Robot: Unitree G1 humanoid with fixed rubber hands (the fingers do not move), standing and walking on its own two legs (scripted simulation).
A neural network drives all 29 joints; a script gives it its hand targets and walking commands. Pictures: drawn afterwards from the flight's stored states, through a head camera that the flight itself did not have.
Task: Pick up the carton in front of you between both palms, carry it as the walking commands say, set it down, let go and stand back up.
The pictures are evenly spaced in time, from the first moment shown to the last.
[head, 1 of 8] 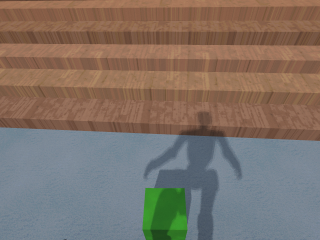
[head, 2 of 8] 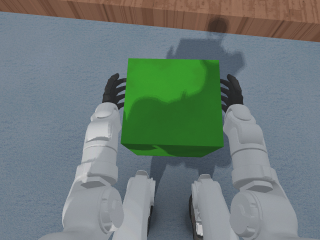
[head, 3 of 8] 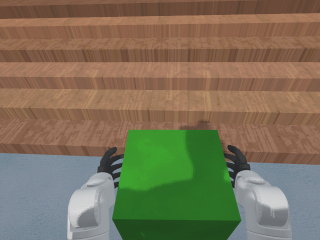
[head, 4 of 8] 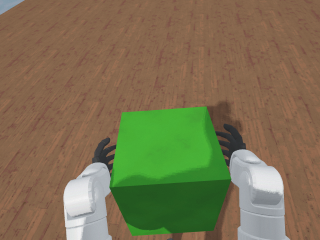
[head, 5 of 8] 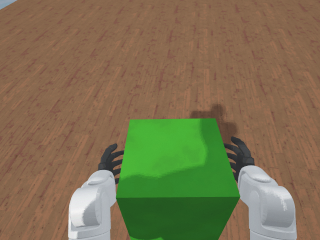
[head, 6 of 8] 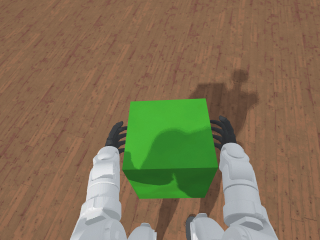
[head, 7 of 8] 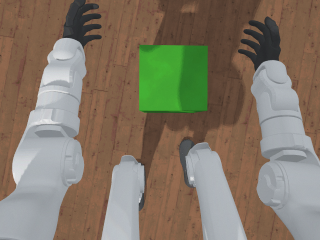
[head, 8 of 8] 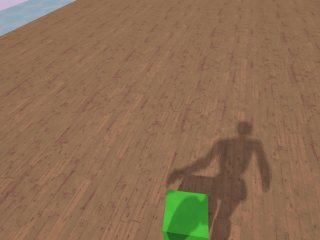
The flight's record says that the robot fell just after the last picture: no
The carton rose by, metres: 1.77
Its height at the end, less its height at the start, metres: +1.02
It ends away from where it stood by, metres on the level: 6.97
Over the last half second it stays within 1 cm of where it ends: yes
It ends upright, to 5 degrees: yes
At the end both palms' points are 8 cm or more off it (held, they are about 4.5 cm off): yes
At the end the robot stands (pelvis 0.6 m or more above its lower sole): yes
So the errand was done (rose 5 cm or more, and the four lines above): yes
